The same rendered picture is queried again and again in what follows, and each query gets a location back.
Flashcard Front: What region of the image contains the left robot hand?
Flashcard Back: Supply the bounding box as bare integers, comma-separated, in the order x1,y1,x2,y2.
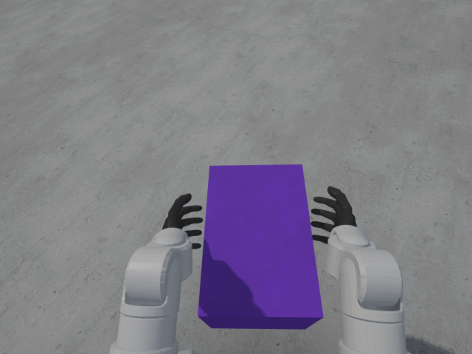
162,193,203,249

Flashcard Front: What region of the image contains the robot left forearm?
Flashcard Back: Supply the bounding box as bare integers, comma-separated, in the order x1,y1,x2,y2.
109,228,192,354

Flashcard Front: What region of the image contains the robot right forearm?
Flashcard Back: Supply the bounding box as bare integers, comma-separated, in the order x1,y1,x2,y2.
324,225,411,354

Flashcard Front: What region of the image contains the carton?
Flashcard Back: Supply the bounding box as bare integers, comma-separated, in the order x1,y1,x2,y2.
198,164,324,330

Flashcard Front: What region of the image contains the right robot hand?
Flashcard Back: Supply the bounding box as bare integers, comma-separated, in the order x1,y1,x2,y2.
310,186,357,244

